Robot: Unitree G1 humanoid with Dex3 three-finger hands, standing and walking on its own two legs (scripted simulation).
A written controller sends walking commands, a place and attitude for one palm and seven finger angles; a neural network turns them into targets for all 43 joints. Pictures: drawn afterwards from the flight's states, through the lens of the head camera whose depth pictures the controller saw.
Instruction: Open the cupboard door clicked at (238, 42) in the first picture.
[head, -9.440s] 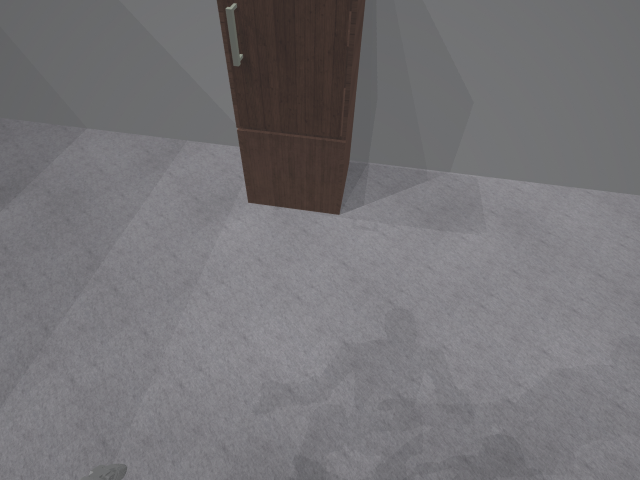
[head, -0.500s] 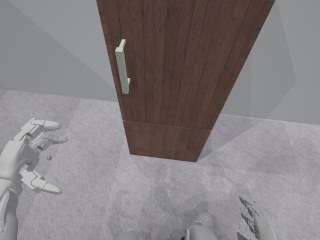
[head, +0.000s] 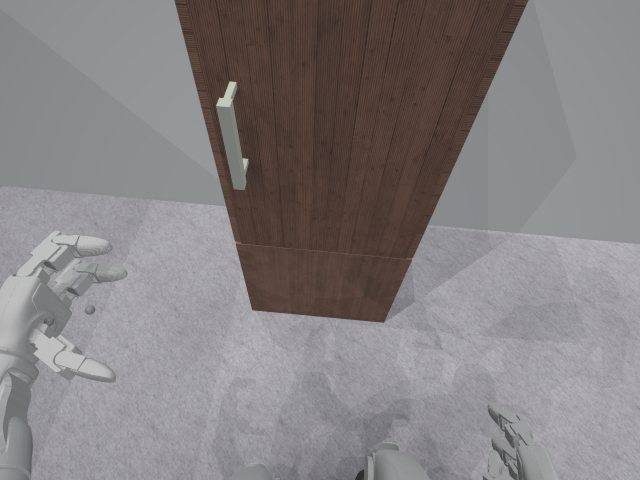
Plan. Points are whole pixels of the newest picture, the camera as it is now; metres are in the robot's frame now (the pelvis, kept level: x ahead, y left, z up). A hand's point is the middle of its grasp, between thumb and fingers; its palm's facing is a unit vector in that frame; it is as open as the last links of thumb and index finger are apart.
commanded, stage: raise the hand with hooked fingers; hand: left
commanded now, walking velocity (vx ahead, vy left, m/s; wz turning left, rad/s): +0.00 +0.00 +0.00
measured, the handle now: (236, 139) +0.59 +0.16 +0.05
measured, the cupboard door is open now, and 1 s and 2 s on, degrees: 0 0 0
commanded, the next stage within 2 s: move the hooked fingers beside the handle in 0.10 s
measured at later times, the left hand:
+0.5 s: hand (113, 280) +0.33 +0.26 +0.06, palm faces -0.07 -1.00 -0.02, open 13.9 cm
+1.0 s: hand (146, 225) +0.41 +0.25 +0.05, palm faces -0.07 -1.00 +0.00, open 13.9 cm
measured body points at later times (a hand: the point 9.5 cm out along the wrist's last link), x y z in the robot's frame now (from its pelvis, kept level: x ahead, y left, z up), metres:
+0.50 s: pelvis -0.01 +0.00 +0.00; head +0.06 +0.01 +0.44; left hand +0.32 +0.31 +0.06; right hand +0.14 -0.25 -0.08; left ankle -0.03 +0.12 -0.68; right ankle +0.06 -0.13 -0.68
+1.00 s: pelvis -0.01 +0.00 -0.01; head +0.10 +0.02 +0.43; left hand +0.41 +0.30 +0.06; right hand +0.07 -0.27 -0.11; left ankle -0.03 +0.12 -0.68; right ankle +0.06 -0.13 -0.68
